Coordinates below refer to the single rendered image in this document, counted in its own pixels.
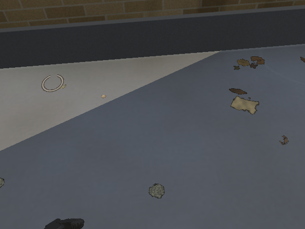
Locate robot left hand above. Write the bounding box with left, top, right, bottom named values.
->
left=44, top=219, right=85, bottom=229

